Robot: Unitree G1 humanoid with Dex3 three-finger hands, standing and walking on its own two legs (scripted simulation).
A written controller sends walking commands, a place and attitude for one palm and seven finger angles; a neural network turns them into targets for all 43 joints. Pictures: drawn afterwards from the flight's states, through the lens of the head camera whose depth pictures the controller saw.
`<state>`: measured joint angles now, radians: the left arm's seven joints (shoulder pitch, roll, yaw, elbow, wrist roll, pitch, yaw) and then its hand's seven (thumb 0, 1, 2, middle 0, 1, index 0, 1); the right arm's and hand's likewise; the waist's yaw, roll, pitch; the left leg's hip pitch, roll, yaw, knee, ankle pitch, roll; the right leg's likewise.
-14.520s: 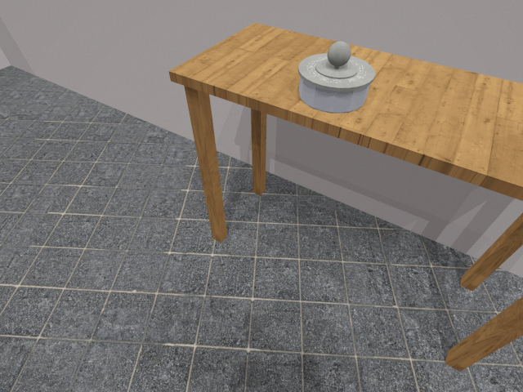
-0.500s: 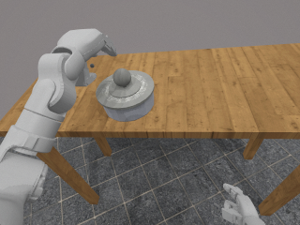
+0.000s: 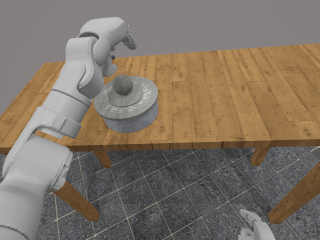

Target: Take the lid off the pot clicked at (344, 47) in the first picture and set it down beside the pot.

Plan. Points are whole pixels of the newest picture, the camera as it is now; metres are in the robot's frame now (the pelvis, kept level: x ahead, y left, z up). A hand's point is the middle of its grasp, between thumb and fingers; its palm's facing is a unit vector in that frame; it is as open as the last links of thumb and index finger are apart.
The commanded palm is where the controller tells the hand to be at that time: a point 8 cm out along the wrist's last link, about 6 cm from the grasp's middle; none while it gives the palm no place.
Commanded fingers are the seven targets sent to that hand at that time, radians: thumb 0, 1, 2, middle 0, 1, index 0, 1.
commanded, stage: move the open hand above the knob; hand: left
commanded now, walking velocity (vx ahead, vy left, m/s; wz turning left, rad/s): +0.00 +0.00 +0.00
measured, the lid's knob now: (122, 84) +0.47 +0.11 +0.17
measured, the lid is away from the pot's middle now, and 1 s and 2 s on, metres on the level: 0.00 0.00 0.00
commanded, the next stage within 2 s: lower the open fingers around the knob in 0.70 s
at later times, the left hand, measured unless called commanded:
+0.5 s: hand (109, 59) +0.45 +0.11 +0.26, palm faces -0.05 -0.03 -1.00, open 10.3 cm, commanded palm +0.41 +0.12 +0.32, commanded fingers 0.00 -0.45 1.74 -0.86 -0.08 -0.86 -0.08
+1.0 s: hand (113, 63) +0.45 +0.11 +0.24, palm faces -0.10 -0.03 -0.99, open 10.3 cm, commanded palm +0.41 +0.12 +0.30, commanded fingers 0.00 -0.45 1.74 -0.86 -0.08 -0.86 -0.08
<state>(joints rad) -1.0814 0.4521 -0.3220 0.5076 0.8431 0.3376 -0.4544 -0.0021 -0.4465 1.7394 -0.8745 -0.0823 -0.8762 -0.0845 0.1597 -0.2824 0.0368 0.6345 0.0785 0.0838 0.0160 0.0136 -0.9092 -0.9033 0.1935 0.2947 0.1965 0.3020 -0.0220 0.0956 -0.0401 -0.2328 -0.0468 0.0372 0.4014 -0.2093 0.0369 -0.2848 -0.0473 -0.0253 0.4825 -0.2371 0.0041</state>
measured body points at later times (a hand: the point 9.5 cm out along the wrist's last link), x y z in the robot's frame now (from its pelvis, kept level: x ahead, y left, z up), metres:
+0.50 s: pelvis +0.01 +0.00 +0.00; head +0.01 -0.04 +0.45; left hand +0.44 +0.11 +0.31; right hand +0.19 -0.23 -0.11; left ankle +0.00 +0.10 -0.74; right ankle +0.01 -0.12 -0.74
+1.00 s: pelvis +0.01 +0.00 +0.00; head +0.02 -0.05 +0.45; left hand +0.45 +0.11 +0.30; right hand +0.17 -0.23 -0.12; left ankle +0.00 +0.10 -0.74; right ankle +0.01 -0.12 -0.74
